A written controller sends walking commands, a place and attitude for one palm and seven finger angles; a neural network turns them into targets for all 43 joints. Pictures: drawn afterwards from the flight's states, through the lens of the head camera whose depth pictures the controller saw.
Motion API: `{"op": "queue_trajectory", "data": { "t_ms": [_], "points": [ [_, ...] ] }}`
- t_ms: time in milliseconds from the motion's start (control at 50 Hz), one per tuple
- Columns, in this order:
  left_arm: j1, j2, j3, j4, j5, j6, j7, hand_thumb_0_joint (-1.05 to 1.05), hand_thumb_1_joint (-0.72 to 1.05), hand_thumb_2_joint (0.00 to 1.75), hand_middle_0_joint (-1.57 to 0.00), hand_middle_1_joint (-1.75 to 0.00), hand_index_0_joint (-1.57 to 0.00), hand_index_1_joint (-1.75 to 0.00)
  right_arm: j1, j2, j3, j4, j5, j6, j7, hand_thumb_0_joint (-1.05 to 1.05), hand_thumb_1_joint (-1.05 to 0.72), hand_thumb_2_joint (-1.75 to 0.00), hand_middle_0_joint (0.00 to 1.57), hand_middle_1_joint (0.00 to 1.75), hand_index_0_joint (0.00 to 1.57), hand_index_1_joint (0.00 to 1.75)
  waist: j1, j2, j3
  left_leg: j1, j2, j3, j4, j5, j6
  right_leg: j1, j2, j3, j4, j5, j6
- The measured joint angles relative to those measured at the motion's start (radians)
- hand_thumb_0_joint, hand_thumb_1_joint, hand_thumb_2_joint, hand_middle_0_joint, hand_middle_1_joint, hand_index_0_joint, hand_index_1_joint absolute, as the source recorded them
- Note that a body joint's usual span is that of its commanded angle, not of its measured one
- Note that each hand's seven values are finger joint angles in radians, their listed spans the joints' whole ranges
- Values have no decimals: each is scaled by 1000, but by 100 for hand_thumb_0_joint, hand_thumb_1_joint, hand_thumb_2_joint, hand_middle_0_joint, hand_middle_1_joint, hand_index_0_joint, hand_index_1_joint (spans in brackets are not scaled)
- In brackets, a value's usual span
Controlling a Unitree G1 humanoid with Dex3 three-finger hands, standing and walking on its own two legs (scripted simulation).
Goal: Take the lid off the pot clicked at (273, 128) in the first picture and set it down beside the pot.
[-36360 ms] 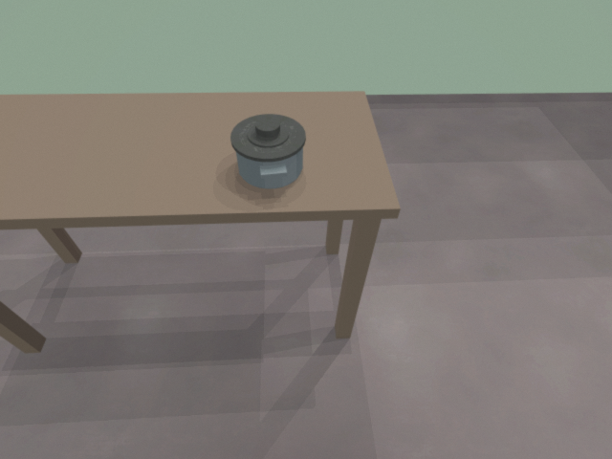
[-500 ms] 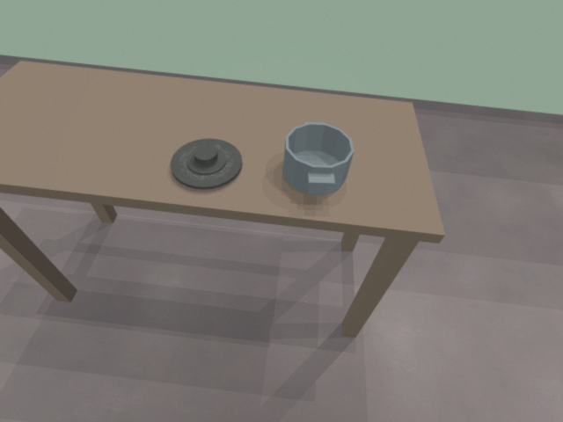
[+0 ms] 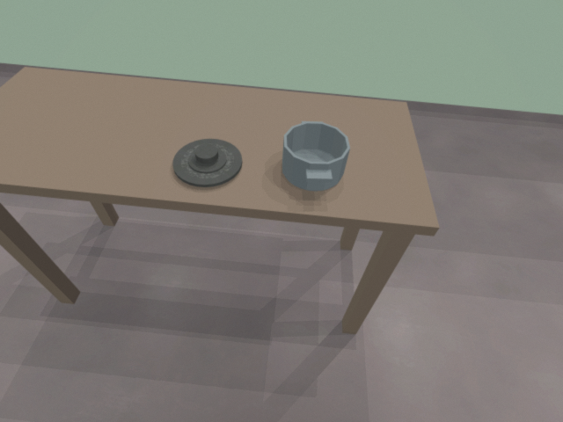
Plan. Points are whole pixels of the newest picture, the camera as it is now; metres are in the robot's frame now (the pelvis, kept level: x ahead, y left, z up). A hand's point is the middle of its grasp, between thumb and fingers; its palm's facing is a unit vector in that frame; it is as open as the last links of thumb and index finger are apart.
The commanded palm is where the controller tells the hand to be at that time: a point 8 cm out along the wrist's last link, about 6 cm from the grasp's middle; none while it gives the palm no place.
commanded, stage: let the arm hang, fingers relaxed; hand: left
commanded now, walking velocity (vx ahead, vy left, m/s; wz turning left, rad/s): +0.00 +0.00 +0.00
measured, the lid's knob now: (206, 153) +0.65 +0.19 -0.04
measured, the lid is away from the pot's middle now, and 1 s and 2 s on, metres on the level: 0.24 0.24 0.24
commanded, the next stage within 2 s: look to check the result in 0.82 s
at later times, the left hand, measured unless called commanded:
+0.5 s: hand out of the picture -0.03 +0.15 -0.18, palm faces +0.03 -0.99 -0.15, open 7.3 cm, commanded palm none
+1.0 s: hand out of the picture -0.03 +0.16 -0.18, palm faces +0.02 -0.98 -0.18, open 7.3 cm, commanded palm none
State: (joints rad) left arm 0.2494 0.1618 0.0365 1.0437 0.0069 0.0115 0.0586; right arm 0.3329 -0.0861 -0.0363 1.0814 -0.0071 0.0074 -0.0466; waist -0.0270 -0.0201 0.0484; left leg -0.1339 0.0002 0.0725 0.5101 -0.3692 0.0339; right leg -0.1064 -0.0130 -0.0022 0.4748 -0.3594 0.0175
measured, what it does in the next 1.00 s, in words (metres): stands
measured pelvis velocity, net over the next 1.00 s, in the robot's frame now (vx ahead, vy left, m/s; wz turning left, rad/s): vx -0.03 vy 0.00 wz -0.01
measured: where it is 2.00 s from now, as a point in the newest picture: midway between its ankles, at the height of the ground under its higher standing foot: outside the picture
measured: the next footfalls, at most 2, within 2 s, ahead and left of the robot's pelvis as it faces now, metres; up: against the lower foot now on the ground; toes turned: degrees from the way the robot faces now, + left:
none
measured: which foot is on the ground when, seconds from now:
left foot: down 0.00-1.00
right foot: down 0.00-1.00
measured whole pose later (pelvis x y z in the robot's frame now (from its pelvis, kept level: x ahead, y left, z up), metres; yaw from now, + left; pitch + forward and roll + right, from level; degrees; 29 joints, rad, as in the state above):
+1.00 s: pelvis -0.03 +0.00 +0.00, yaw -1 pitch -1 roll +0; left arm 0.28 0.13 0.02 1.11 0.01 0.00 0.05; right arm 0.31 -0.08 -0.03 1.11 0.00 0.00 -0.05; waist -0.02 -0.02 0.06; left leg -0.15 0.00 0.09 0.48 -0.31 0.04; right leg -0.14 -0.01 0.01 0.46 -0.30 0.02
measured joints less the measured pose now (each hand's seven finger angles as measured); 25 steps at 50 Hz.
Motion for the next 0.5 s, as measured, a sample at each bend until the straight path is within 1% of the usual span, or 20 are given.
{"op": "queue_trajectory", "data": {
  "t_ms": [260,500],
  "points": [
    [46,-29,-16,49,2,-7,-4,1,93,90,-20,-30,-20,-30,-16,-5,0,14,4,-6,1,1,-91,-90,20,30,20,30,9,-1,12,-9,3,2,-18,30,-1,-9,4,2,-19,32,-2],
    [51,-44,-22,72,4,-11,-5,1,92,90,-20,-30,-20,-30,-28,-8,-1,21,5,-9,-2,1,-92,-90,20,30,20,30,13,-7,15,-14,5,5,-20,42,-1,-15,5,4,-21,45,-2]
  ]
}}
